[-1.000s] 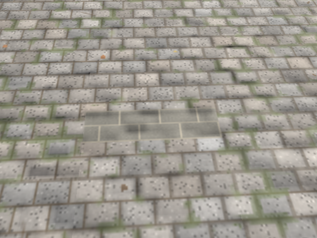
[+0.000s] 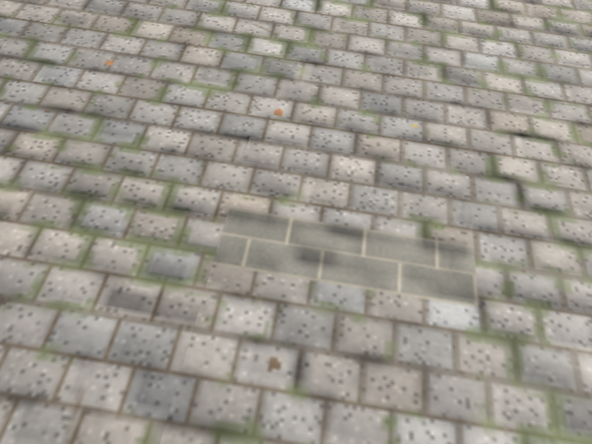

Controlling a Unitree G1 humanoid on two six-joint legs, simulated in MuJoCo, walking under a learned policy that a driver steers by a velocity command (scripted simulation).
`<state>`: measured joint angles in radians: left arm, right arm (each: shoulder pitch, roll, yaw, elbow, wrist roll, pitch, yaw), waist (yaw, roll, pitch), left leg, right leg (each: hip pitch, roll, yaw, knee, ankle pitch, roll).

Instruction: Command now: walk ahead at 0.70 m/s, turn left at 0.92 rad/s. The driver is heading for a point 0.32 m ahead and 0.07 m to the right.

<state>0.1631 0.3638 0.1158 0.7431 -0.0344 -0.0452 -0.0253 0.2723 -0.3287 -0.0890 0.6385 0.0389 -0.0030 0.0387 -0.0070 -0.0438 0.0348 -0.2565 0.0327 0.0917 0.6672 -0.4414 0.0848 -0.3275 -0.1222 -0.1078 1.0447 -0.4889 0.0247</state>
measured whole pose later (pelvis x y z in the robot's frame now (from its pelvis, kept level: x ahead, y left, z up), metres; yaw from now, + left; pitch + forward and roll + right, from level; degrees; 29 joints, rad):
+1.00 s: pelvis +0.44 +0.10 +0.01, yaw +6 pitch -1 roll -1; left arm 0.15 0.25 0.01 0.95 0.01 -0.01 0.00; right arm 0.21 -0.22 0.00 0.77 -0.02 -0.02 -0.02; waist 0.01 0.00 0.02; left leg -0.26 0.00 -0.02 0.54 -0.26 0.00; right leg -0.24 -0.01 -0.02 0.51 -0.25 0.01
